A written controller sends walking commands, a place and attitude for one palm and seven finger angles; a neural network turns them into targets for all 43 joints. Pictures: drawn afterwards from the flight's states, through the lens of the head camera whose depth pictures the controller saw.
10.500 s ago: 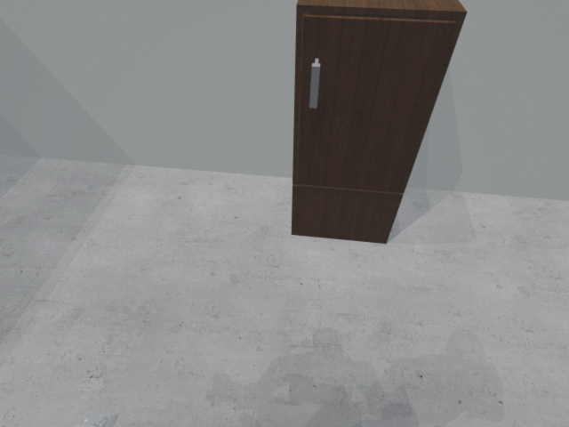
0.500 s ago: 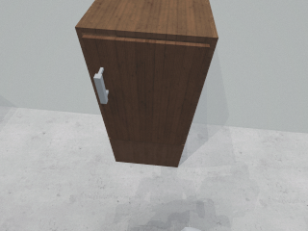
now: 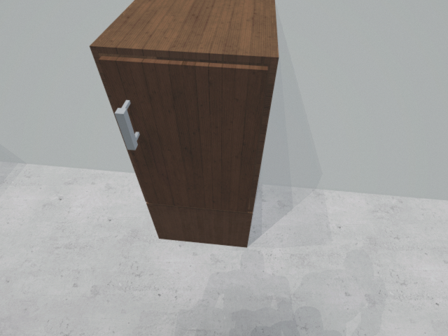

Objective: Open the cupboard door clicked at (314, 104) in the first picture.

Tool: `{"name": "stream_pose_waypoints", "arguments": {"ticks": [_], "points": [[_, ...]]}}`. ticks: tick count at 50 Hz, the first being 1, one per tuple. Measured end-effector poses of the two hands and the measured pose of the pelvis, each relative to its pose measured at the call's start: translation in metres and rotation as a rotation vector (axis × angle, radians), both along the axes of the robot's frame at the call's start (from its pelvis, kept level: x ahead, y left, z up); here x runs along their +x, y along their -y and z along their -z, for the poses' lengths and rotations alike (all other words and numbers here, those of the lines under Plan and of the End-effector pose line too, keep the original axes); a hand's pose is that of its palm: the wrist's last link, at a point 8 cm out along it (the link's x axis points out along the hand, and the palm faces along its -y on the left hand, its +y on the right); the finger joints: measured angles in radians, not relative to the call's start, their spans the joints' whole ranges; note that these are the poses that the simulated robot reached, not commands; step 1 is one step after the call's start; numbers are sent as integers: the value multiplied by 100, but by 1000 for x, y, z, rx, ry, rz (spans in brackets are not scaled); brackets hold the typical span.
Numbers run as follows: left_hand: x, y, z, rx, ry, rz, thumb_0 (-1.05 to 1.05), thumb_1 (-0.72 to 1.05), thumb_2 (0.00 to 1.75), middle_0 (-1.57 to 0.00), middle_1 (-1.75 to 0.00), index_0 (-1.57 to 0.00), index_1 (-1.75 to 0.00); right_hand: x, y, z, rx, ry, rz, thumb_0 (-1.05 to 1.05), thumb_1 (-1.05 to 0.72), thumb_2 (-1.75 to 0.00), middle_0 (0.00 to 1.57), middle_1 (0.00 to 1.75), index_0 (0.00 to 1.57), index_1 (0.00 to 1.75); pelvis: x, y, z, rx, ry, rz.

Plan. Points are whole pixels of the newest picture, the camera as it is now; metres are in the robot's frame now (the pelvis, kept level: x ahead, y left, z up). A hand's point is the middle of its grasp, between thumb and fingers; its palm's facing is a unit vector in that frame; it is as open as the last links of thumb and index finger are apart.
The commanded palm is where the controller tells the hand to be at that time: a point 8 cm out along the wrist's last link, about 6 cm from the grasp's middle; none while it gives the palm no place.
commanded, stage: come to a stop and stand still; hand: left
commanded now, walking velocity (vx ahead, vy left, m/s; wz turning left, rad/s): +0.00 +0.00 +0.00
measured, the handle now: (129, 125) +0.62 +0.30 +0.00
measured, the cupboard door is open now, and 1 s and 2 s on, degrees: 0 0 0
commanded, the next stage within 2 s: look again from close up in 1.40 s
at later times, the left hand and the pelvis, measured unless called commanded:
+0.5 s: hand out of the picture -0.04 +0.16 -0.17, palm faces +0.05 -0.99 -0.13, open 7.4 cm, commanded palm none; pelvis -0.01 +0.02 +0.01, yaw -1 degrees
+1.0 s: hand out of the picture +0.00 +0.19 -0.17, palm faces +0.02 -0.99 -0.16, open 7.4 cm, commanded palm none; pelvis +0.02 +0.04 +0.01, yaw -1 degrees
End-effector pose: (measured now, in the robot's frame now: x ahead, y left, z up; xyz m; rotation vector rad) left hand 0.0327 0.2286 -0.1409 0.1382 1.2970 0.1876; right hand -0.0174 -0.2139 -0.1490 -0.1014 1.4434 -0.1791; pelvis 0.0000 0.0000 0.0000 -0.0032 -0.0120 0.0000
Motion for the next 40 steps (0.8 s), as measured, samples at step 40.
{"name": "stream_pose_waypoints", "arguments": {"ticks": [40], "points": [[-46,-4,3,-60,-154,6,1,91,90,-20,-30,-19,-30,-27,-54,-6,39,-45,31,0,-91,-90,20,30,20,30,10,-30,-6,2,-6,23]]}}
